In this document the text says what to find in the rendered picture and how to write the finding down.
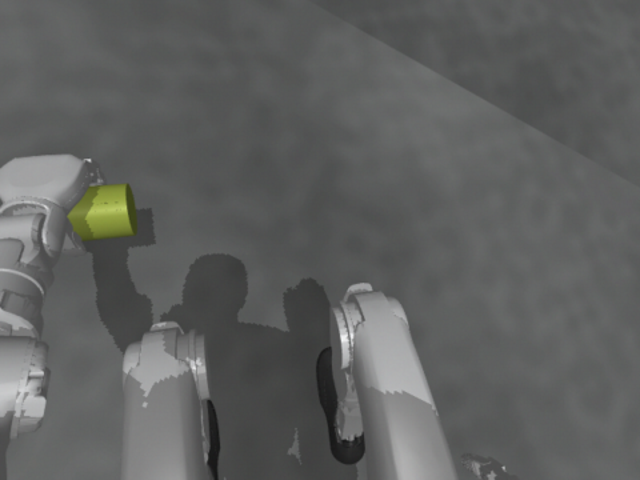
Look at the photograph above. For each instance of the left robot arm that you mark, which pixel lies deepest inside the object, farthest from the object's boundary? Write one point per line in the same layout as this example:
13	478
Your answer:
32	234

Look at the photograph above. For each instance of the right robot foot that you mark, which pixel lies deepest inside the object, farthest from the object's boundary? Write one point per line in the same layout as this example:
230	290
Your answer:
346	452

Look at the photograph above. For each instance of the left robot hand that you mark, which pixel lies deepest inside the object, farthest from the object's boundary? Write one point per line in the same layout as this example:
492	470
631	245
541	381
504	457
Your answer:
62	179

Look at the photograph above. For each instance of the right robot hand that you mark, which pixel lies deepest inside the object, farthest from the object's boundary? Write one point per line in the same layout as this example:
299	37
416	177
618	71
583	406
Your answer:
486	469

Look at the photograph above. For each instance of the bottle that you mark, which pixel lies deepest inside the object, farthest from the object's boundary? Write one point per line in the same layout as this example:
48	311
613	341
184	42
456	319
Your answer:
105	211

